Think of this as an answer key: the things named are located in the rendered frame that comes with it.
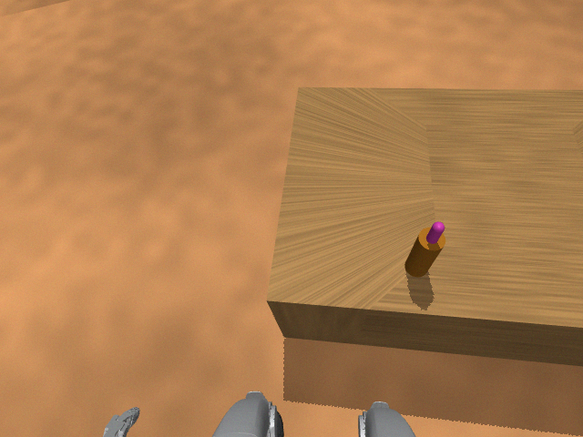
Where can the bottle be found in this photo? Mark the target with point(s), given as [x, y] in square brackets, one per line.
[426, 248]

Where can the left robot hand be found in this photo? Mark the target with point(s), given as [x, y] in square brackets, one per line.
[119, 426]

